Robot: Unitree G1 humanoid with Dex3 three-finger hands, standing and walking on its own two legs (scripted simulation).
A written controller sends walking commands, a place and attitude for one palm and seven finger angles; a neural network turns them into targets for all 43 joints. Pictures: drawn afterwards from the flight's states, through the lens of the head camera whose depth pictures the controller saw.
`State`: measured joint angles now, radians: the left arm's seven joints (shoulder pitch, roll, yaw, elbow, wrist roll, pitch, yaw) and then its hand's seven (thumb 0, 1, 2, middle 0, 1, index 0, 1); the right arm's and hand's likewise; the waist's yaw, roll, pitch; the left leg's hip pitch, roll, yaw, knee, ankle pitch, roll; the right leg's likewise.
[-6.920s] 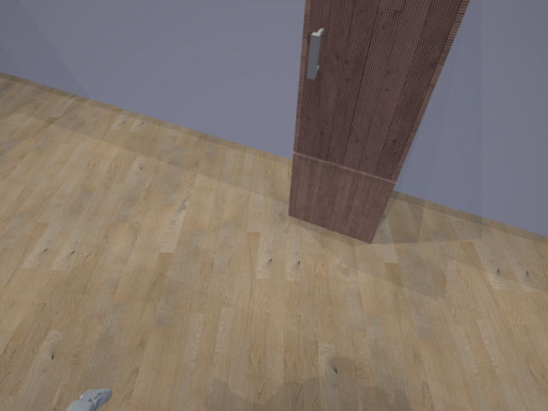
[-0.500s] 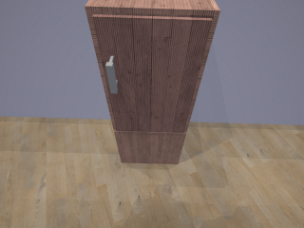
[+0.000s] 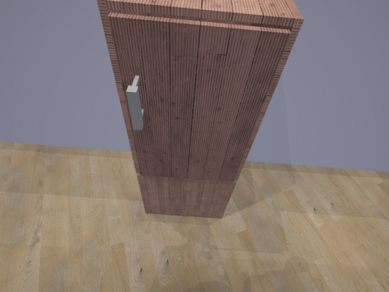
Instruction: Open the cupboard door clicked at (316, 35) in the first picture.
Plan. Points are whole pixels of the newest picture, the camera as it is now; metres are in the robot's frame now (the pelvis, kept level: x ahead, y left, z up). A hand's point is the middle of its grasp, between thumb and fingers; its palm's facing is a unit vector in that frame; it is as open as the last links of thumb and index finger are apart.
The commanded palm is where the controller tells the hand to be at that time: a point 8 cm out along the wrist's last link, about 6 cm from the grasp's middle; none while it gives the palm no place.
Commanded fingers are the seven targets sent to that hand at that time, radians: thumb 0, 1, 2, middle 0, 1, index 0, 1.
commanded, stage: come to a stop and stand still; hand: left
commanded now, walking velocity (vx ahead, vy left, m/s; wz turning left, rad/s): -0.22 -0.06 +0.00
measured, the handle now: (137, 103) +0.52 +0.20 +0.07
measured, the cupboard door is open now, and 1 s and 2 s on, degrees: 0 0 0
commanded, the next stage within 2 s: look again from close up in 0.74 s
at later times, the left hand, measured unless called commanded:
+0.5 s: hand out of the picture +0.06 +0.13 -0.16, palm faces +0.02 -0.97 -0.25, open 7.4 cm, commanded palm none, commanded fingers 0.00 0.90 0.90 -0.20 -0.30 -0.20 -0.30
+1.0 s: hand out of the picture -0.03 +0.10 -0.16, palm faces +0.04 -0.98 -0.20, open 7.4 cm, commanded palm none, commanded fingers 0.00 0.90 0.90 -0.20 -0.30 -0.20 -0.30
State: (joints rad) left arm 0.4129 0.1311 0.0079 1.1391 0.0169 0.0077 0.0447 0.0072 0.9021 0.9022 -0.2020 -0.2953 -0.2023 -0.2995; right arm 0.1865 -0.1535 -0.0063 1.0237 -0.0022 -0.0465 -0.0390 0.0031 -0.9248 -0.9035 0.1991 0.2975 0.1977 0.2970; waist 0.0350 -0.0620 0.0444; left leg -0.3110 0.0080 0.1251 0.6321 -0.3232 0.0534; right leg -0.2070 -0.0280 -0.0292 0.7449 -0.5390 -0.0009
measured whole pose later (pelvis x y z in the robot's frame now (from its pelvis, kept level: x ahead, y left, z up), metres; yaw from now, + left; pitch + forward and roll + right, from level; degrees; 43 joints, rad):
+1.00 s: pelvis -0.02 -0.07 +0.02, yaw +2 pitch -1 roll +1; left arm 0.31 0.15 -0.01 1.10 0.01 -0.01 0.03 0.01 0.90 0.90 -0.20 -0.30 -0.20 -0.30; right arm 0.36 -0.14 0.01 1.11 -0.01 -0.01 -0.02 0.00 -0.91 -0.90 0.20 0.30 0.20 0.30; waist -0.01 0.01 0.01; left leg -0.19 0.02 0.06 0.45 -0.25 0.00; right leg -0.23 0.02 -0.10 0.46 -0.23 -0.07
